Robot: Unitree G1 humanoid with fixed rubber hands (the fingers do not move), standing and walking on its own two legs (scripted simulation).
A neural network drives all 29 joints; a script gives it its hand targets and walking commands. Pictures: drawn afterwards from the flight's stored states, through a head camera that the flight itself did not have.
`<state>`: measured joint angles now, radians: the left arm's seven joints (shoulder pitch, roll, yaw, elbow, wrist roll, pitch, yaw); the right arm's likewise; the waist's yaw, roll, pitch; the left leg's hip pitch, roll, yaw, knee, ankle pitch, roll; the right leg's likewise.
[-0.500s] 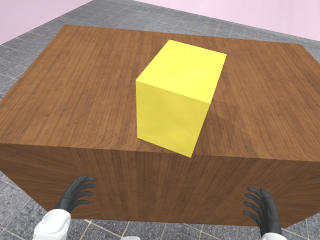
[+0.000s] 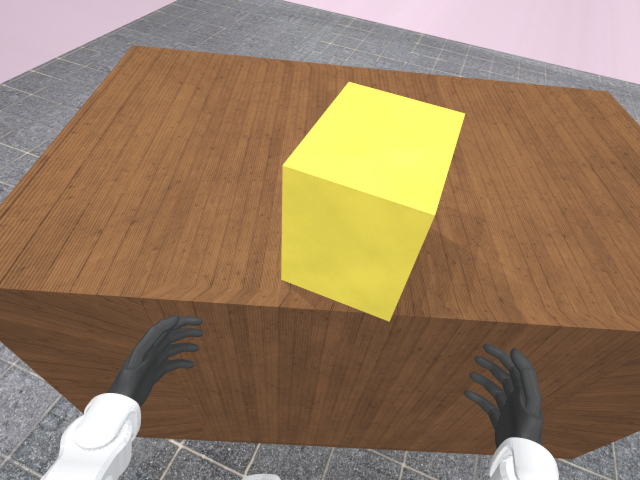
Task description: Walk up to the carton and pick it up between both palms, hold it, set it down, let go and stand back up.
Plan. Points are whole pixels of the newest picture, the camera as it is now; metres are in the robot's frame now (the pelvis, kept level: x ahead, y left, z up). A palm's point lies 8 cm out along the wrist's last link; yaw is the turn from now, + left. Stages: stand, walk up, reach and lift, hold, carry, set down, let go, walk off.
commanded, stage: reach and lift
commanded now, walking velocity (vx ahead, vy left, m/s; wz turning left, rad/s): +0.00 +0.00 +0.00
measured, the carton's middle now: (368, 200) +0.47 -0.03 +0.09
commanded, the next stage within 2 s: none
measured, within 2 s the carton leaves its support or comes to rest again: neither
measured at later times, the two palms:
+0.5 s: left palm (167, 304) +0.29 +0.22 +0.06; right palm (526, 367) +0.23 -0.19 +0.08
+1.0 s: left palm (180, 249) +0.34 +0.20 +0.11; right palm (516, 309) +0.28 -0.17 +0.12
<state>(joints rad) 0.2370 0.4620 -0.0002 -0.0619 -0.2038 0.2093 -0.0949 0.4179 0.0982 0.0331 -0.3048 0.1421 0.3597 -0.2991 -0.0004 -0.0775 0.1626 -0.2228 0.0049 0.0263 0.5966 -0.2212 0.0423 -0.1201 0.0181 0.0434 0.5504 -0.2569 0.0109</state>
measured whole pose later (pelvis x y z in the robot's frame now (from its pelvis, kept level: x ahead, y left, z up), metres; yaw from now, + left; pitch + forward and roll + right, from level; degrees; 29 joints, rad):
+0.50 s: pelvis +0.02 -0.02 +0.00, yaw +0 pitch -7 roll -1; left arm 0.02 0.53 0.00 -0.07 -0.31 0.33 -0.13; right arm 0.29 0.06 0.03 -0.44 0.19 0.52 -0.38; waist 0.00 -0.07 0.16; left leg -0.22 0.01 0.03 0.57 -0.24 0.04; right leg -0.12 0.02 0.04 0.54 -0.30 0.02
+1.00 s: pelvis +0.04 -0.01 +0.01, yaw +0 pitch -5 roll -2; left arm -0.13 0.52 0.00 -0.24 -0.31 0.55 -0.13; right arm 0.14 -0.02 0.03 -0.45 0.24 0.52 -0.38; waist 0.00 -0.06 0.15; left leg -0.22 0.01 0.03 0.56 -0.25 0.04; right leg -0.11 0.02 0.04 0.49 -0.29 0.02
